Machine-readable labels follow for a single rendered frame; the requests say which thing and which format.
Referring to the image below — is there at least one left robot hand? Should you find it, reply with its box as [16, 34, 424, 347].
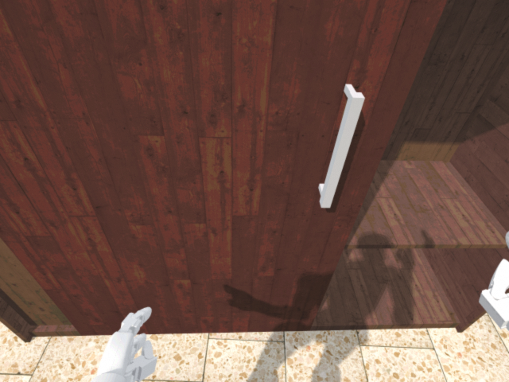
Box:
[96, 307, 157, 382]

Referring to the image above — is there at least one wardrobe door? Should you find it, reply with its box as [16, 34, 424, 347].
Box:
[0, 0, 447, 336]
[0, 238, 72, 325]

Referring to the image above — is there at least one handle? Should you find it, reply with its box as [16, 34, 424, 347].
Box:
[318, 84, 365, 208]

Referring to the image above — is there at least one right robot hand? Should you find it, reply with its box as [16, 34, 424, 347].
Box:
[479, 232, 509, 331]

